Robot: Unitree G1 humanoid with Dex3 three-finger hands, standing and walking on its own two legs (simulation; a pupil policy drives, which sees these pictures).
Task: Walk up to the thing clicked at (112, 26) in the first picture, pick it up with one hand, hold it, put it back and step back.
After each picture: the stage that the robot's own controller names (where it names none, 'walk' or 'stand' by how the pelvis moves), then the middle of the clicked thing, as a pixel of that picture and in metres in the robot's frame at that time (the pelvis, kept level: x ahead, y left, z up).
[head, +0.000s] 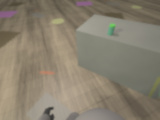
stand; (111, 29) +0.97 -0.18 +0.04
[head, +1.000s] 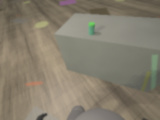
walk; (91, 28) +0.86 +0.09 +0.07
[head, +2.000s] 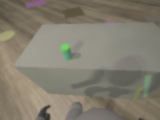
stand; (66, 52) +0.47 +0.23 +0.07
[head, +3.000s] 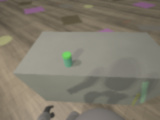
stand; (67, 59) +0.44 +0.21 +0.04
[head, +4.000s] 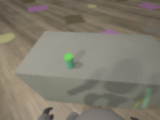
stand; (69, 61) +0.42 +0.20 +0.04
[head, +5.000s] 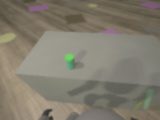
stand; (70, 62) +0.42 +0.19 +0.04
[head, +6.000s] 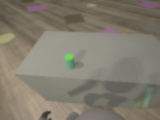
stand; (70, 61) +0.42 +0.19 +0.04
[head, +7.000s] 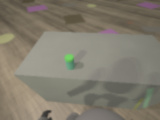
stand; (69, 62) +0.42 +0.19 +0.04
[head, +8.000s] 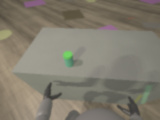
rise first; (68, 59) +0.42 +0.21 +0.04
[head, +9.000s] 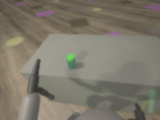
go down; (71, 61) +0.42 +0.22 +0.05
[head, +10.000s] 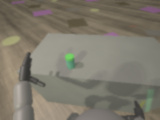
go down; (70, 61) +0.43 +0.20 +0.05
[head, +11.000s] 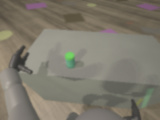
go down; (70, 60) +0.42 +0.19 +0.05
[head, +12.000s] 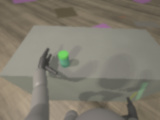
close in; (64, 59) +0.41 +0.21 +0.06
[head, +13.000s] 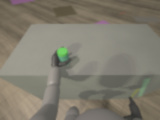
close; (63, 57) +0.42 +0.20 +0.08
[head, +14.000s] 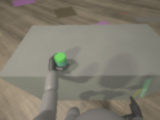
lift; (61, 62) +0.38 +0.21 +0.08
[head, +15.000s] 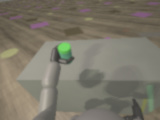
lift; (66, 54) +0.33 +0.17 +0.25
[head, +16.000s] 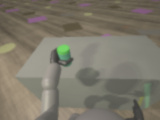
hold; (65, 56) +0.34 +0.18 +0.21
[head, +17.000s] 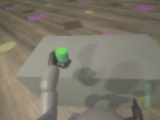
hold; (63, 58) +0.33 +0.19 +0.19
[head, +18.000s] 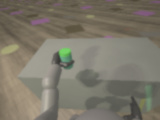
crouch; (66, 59) +0.33 +0.18 +0.20
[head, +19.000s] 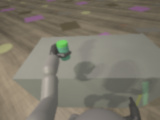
crouch; (63, 50) +0.40 +0.19 +0.21
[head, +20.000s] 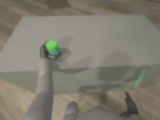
lower; (54, 50) +0.45 +0.24 +0.10
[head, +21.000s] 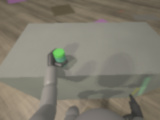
lower; (60, 58) +0.40 +0.21 +0.09
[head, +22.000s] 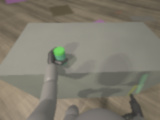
lower; (60, 56) +0.42 +0.21 +0.09
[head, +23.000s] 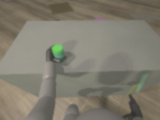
lower; (59, 54) +0.43 +0.22 +0.09
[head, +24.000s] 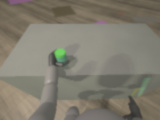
open; (61, 58) +0.41 +0.21 +0.09
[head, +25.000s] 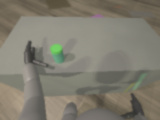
withdraw; (58, 54) +0.42 +0.21 +0.09
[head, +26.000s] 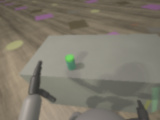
sink last; (70, 62) +0.42 +0.21 +0.07
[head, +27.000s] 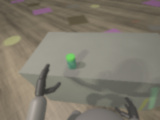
stand; (71, 61) +0.41 +0.20 +0.05
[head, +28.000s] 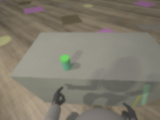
stand; (66, 62) +0.40 +0.22 +0.05
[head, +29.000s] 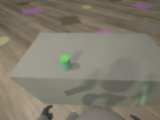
walk; (65, 63) +0.41 +0.21 +0.05
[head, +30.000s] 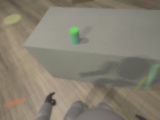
walk; (74, 36) +0.58 +0.17 +0.08
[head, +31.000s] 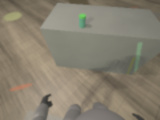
walk; (82, 21) +0.88 +0.14 +0.06
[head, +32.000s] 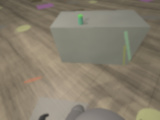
stand; (80, 19) +1.17 +0.27 +0.06
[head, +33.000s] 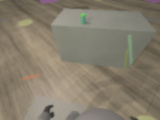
stand; (83, 19) +1.13 +0.18 +0.05
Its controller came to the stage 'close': yes
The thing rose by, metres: 0.21
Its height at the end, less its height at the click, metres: +0.00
